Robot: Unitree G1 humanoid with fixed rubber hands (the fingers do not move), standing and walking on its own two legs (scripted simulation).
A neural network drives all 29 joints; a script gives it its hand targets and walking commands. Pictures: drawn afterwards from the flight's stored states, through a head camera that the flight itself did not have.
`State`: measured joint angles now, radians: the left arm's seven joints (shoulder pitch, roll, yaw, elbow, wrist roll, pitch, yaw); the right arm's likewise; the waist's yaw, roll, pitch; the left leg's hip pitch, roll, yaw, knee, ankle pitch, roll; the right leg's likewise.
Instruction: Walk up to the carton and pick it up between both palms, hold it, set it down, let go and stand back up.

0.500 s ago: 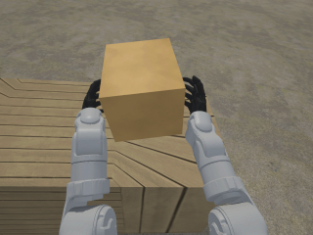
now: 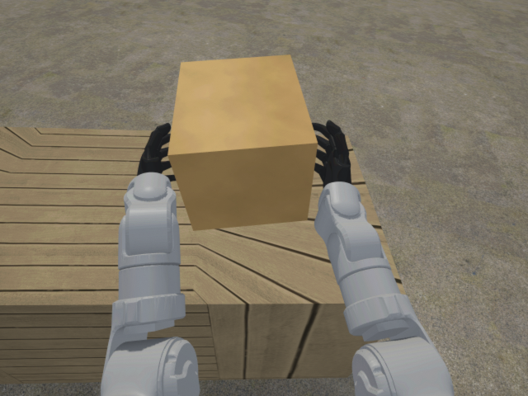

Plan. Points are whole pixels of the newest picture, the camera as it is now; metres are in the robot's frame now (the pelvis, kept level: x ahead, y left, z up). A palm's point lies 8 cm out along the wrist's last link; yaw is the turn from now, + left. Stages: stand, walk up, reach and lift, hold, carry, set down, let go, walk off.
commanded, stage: hold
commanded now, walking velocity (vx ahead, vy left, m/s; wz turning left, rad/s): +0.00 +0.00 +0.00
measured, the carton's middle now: (243, 140) +0.43 +0.01 +0.18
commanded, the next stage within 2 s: none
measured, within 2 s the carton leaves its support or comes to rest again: neither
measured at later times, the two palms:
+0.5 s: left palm (148, 176) +0.37 +0.14 +0.17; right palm (329, 171) +0.37 -0.11 +0.17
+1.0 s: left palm (152, 176) +0.37 +0.14 +0.17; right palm (333, 173) +0.37 -0.12 +0.17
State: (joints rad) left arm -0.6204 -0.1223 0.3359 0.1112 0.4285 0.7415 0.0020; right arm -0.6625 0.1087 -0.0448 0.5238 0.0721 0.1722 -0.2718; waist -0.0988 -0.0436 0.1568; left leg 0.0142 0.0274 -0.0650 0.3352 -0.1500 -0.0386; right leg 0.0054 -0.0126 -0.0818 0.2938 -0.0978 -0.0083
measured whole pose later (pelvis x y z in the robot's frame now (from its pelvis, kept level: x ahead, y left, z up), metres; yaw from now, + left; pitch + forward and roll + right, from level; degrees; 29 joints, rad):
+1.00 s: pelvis +0.00 +0.00 +0.00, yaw +0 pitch -12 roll +0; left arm -0.62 -0.12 0.34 0.10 0.44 0.75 -0.01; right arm -0.67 0.11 -0.04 0.53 0.08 0.17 -0.27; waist -0.10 -0.05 0.16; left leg 0.03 0.03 -0.06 0.33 -0.15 -0.04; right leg 0.02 -0.01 -0.09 0.29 -0.10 -0.01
